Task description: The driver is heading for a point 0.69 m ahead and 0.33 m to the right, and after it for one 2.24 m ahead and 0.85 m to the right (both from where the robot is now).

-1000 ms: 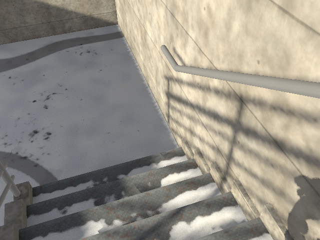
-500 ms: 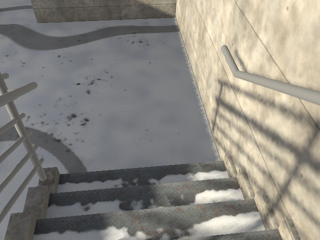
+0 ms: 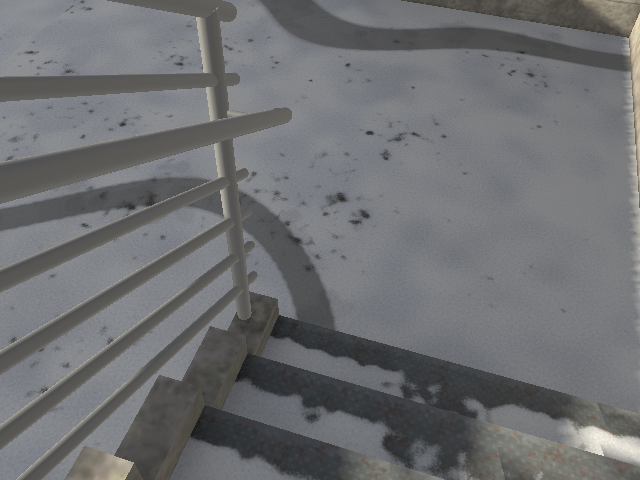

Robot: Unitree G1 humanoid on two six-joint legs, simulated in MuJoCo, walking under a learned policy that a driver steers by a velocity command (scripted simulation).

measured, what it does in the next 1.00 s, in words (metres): goes down, turning right: right foot 0.16 m lower, then left foot 0.17 m lower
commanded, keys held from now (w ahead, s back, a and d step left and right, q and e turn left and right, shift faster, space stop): e+shift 0.16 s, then w+e+shift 0.76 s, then w+shift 0.06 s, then w+q+shift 0.02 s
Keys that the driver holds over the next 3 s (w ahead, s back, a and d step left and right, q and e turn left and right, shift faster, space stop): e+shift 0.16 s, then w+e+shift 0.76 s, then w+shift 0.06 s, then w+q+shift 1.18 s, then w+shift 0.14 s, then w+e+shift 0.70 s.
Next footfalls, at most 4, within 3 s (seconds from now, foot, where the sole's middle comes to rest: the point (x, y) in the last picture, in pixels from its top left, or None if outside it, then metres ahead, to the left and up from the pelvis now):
0.42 right None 0.24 -0.15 -0.91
0.80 left None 0.60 -0.07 -1.07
1.34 right None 0.72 -0.52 -1.24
1.76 left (464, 398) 1.07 -0.42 -1.40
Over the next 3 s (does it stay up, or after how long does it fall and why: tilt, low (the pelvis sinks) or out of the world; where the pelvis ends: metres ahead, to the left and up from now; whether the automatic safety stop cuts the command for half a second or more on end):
stays up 2.01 -0.70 -0.83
